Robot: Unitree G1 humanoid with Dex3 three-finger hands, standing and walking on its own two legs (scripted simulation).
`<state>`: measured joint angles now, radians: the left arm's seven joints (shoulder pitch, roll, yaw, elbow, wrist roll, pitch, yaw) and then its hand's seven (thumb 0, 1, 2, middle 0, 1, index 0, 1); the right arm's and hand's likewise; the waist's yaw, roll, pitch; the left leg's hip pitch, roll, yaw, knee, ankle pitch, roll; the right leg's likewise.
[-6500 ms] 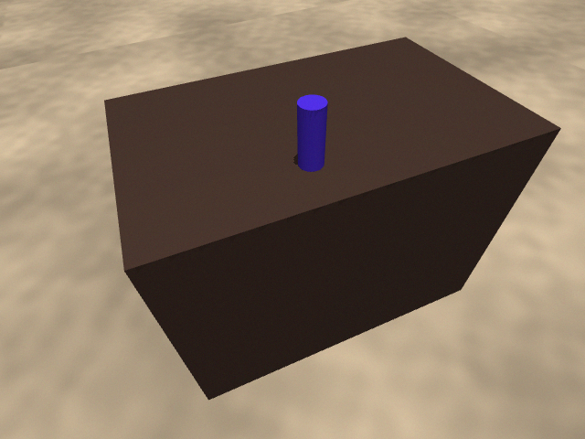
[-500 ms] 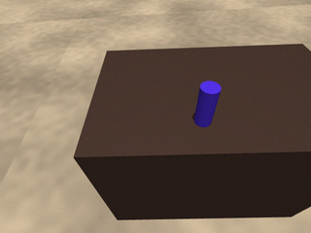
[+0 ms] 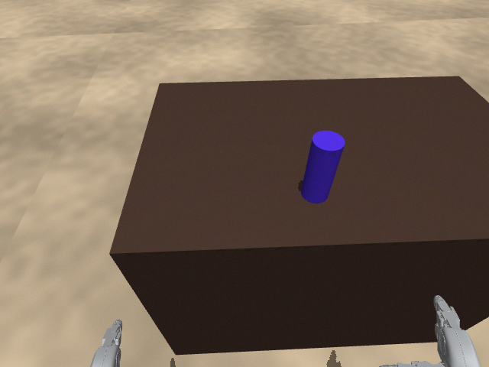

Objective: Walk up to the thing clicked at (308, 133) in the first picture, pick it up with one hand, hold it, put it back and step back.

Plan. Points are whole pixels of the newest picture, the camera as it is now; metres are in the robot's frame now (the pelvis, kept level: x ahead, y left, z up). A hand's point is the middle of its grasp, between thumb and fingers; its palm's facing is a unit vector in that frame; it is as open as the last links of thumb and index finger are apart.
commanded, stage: rise first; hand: right
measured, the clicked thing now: (320, 169) +0.49 -0.14 +0.05
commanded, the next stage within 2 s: go down in 1.22 s
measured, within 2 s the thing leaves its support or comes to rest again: neither
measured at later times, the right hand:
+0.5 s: hand (442, 325) +0.18 -0.25 +0.05, palm faces +0.30 +0.88 -0.37, open 17.5 cm
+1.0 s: hand (466, 324) +0.17 -0.24 +0.10, palm faces +0.32 +0.86 -0.40, open 17.4 cm
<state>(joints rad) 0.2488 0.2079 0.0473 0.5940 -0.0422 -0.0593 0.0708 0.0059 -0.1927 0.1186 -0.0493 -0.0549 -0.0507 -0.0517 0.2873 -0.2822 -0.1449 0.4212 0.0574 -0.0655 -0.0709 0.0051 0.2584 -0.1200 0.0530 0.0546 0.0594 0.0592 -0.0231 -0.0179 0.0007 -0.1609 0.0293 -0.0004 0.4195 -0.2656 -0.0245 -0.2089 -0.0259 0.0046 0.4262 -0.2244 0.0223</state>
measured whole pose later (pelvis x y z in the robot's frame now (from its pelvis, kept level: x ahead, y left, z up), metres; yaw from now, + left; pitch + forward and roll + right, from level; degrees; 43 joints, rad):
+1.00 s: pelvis -0.02 +0.01 +0.00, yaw -1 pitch -4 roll +0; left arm 0.27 0.21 0.15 0.60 -0.02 -0.11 0.04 -0.01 -0.55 0.07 -0.06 -0.06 -0.05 -0.08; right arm 0.48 -0.30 -0.28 -0.20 0.05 -0.24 -0.01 -0.01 0.53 -0.04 0.06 0.05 0.06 0.05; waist -0.04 -0.04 0.05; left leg -0.11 0.03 0.02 0.45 -0.27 -0.01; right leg -0.15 -0.02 0.02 0.42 -0.21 0.03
